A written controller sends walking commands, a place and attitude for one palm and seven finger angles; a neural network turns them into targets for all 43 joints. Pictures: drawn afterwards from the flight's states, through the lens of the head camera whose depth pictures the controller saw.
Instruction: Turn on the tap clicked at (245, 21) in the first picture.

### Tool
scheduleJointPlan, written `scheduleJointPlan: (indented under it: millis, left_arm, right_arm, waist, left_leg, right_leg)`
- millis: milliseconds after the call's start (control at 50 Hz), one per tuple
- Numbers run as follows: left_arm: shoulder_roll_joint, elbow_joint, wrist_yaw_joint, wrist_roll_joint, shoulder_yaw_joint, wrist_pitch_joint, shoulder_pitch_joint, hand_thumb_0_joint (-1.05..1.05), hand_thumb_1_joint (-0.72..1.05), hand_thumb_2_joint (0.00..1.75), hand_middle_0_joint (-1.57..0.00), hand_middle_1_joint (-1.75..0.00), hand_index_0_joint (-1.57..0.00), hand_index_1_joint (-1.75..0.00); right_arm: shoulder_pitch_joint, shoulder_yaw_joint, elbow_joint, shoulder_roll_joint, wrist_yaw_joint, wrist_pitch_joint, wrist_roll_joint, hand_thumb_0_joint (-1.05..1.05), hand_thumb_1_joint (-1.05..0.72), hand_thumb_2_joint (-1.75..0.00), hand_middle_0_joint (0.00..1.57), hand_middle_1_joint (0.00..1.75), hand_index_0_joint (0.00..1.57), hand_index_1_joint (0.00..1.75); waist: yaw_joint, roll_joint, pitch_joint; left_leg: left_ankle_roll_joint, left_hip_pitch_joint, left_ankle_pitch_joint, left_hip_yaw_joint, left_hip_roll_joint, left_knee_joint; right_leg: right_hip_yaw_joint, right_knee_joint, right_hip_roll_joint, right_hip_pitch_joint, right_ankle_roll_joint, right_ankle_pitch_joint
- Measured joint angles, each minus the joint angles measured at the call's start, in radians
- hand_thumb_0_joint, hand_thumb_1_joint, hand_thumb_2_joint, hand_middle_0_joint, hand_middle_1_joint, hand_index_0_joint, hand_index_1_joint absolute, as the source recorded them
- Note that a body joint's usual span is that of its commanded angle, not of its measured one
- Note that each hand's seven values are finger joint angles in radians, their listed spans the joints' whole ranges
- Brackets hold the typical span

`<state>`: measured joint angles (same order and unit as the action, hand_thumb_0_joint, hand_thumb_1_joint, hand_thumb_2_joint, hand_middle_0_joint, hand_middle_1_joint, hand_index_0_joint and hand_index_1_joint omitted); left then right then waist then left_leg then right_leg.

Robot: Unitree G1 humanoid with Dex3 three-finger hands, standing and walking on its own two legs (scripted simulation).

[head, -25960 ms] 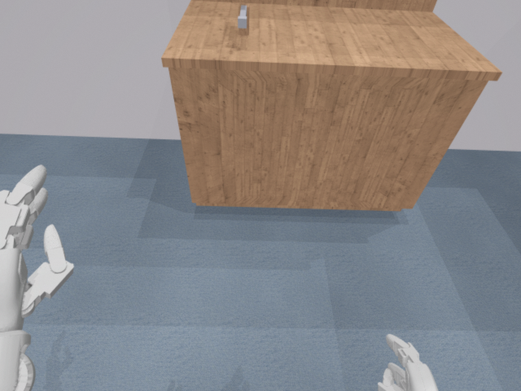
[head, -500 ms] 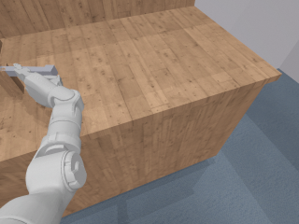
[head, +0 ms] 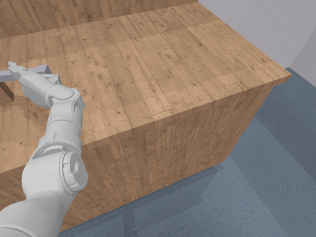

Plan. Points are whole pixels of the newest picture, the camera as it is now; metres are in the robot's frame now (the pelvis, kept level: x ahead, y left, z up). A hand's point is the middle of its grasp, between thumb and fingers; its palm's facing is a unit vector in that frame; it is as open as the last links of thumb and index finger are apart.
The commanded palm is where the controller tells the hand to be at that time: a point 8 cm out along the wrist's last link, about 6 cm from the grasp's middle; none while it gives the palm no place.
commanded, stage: lift the hand up off the lever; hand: left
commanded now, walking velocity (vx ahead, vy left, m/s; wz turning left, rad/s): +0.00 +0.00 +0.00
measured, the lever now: (43, 72) +0.51 +0.29 +0.14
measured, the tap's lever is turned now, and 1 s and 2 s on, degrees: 76 75 75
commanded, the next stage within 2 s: none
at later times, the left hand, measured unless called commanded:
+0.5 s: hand (43, 74) +0.47 +0.26 +0.17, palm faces +0.85 -0.52 -0.08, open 7.8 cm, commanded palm +0.41 +0.27 +0.17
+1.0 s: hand (40, 69) +0.46 +0.25 +0.19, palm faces +0.84 -0.54 -0.08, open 7.8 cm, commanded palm +0.40 +0.27 +0.19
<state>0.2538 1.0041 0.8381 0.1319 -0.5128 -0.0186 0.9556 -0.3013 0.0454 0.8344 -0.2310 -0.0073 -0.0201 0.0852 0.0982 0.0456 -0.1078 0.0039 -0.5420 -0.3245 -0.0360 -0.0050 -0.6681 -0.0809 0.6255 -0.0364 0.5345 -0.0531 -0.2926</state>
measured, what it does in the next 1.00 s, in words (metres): stands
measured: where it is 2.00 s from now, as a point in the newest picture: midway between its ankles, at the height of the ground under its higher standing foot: outside the picture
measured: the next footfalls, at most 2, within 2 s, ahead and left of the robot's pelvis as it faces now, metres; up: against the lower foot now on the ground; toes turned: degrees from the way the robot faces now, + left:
none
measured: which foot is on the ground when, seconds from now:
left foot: down 0.00-1.00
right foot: down 0.00-1.00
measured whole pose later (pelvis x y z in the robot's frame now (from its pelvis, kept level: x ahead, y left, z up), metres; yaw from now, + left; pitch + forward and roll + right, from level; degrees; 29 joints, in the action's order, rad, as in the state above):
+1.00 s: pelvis +0.00 +0.01 +0.01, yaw +0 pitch +7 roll +0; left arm 0.20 0.80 0.81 0.09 -0.46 -0.18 0.90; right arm -0.25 0.04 0.84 -0.22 0.02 -0.04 0.06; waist 0.04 0.04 -0.09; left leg -0.01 -0.39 -0.28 -0.02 0.01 -0.55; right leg -0.06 0.52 -0.03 0.39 -0.04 -0.25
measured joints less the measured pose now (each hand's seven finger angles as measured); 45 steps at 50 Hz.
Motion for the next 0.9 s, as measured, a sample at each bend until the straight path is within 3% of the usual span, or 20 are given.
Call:
scheduleJointPlan:
  millis: [160,460,620,720,900]
  left_arm:
    - [0.0,-0.031,-0.011,0.001,-0.009,-0.027,-0.025,0.03,0.92,0.91,-0.15,-0.15,-0.15,-0.15]
    - [-0.031,-0.152,-0.026,-0.019,0.005,-0.083,-0.089,0.02,0.9,0.9,-0.16,-0.15,-0.15,-0.15]
    - [-0.036,-0.18,-0.051,-0.041,0.075,-0.118,-0.093,0.02,0.9,0.9,-0.15,-0.15,-0.15,-0.15]
    - [-0.056,-0.164,-0.044,-0.057,0.066,-0.137,-0.072,0.02,0.9,0.9,-0.15,-0.15,-0.15,-0.15]
    - [-0.054,-0.175,-0.017,-0.027,0.052,-0.156,-0.055,0.02,0.9,0.9,-0.15,-0.15,-0.15,-0.15]
  right_arm:
    - [-0.001,0.0,-0.007,0.0,0.003,0.002,-0.006,0.0,-0.9,-0.9,0.2,0.3,0.2,0.3]
    - [0.036,0.001,-0.01,0.002,0.018,-0.01,-0.018,0.01,-0.9,-0.9,0.2,0.3,0.2,0.3]
    - [0.048,-0.002,-0.006,-0.001,0.027,-0.018,-0.034,0.01,-0.9,-0.9,0.2,0.3,0.2,0.3]
    - [0.064,-0.006,-0.002,0.002,0.03,-0.023,-0.034,0.01,-0.9,-0.9,0.2,0.3,0.2,0.3]
    - [0.071,-0.009,0.001,0.013,0.029,-0.023,-0.027,0.01,-0.9,-0.9,0.2,0.3,0.2,0.3]
  waist:
    - [-0.003,0.003,-0.004]
    - [-0.031,0.0,0.005]
    - [-0.053,0.002,0.01]
    - [-0.056,-0.002,0.016]
    - [-0.052,-0.003,0.017]
  left_leg:
    - [0.001,0.037,0.002,0.005,-0.004,0.025]
    - [-0.001,0.108,0.013,0.008,0.0,0.067]
    - [-0.005,0.138,0.026,0.0,0.01,0.088]
    - [-0.008,0.144,0.037,0.0,0.014,0.101]
    - [-0.01,0.141,0.043,0.012,0.013,0.104]
  right_leg:
    - [0.006,-0.024,-0.005,-0.034,-0.001,0.004]
    - [0.01,-0.063,-0.002,-0.104,0.002,0.013]
    - [0.002,-0.083,0.008,-0.139,0.007,0.021]
    - [0.002,-0.094,0.012,-0.143,0.01,0.03]
    - [0.013,-0.094,0.011,-0.135,0.012,0.039]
